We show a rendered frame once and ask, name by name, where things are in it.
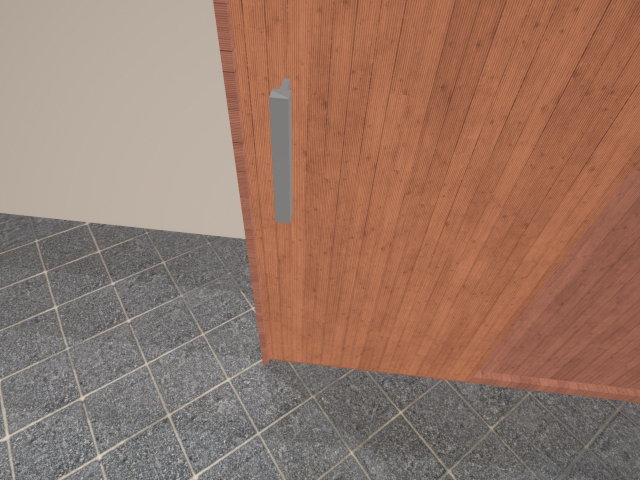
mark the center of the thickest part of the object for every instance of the handle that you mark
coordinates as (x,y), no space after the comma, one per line
(281,141)

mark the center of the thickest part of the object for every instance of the wardrobe door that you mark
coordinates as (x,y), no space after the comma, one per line
(447,156)
(584,324)

